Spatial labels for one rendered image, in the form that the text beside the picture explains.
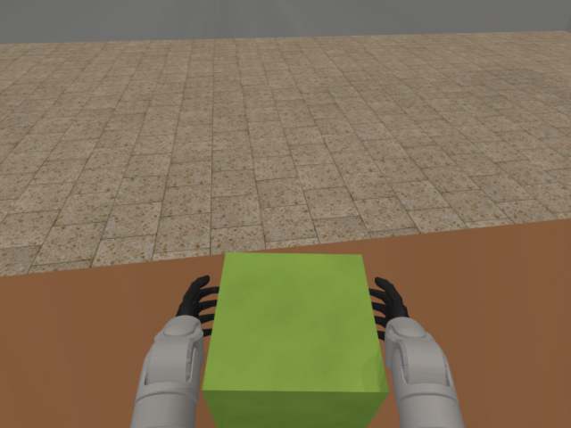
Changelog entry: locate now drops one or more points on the robot right hand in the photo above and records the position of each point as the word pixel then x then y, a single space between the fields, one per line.
pixel 394 306

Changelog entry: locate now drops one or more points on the right robot forearm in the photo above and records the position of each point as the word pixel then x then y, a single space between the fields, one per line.
pixel 424 389

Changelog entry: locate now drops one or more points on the carton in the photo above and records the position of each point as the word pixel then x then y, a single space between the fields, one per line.
pixel 294 343

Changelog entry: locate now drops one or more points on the robot left hand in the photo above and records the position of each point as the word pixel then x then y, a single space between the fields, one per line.
pixel 191 305

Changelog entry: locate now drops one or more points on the left robot forearm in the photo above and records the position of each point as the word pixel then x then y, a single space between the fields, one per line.
pixel 168 389

